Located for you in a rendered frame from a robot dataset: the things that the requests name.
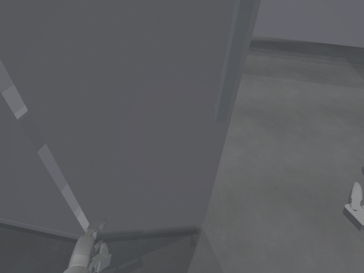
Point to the handle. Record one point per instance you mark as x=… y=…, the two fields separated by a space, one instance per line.
x=237 y=36

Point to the right robot hand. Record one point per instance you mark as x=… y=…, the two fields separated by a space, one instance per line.
x=353 y=211

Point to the fridge door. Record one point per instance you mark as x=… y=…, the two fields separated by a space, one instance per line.
x=123 y=94

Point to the left robot hand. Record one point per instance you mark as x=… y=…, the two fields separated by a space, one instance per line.
x=87 y=245

